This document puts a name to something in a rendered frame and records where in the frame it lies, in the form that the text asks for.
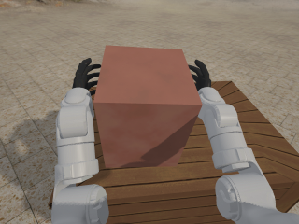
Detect right robot forearm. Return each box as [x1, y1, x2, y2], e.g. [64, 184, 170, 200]
[198, 87, 276, 205]

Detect pedestal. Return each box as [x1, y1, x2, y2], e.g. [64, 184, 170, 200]
[48, 80, 299, 224]

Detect left robot forearm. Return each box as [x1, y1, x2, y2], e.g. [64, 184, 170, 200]
[51, 87, 99, 224]

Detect robot left upper arm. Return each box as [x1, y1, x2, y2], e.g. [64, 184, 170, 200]
[51, 184, 109, 224]

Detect carton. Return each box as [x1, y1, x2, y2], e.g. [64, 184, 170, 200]
[93, 45, 203, 168]

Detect robot right upper arm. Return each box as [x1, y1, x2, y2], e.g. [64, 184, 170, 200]
[215, 172, 299, 224]

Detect robot right hand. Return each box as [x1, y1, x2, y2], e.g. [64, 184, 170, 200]
[188, 59, 211, 91]

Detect robot left hand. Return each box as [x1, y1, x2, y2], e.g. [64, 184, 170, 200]
[72, 58, 101, 96]

